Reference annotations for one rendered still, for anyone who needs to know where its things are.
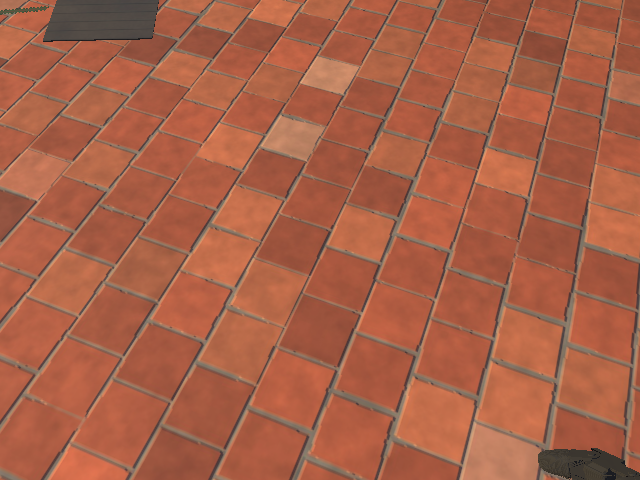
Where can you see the right robot hand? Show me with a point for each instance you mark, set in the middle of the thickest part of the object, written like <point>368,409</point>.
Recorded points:
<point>585,465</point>

